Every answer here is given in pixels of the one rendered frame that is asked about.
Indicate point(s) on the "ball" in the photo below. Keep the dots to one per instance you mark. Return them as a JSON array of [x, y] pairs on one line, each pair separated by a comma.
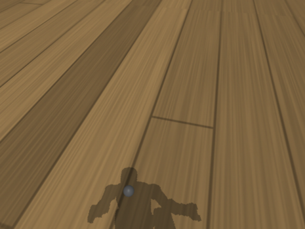
[[128, 191]]

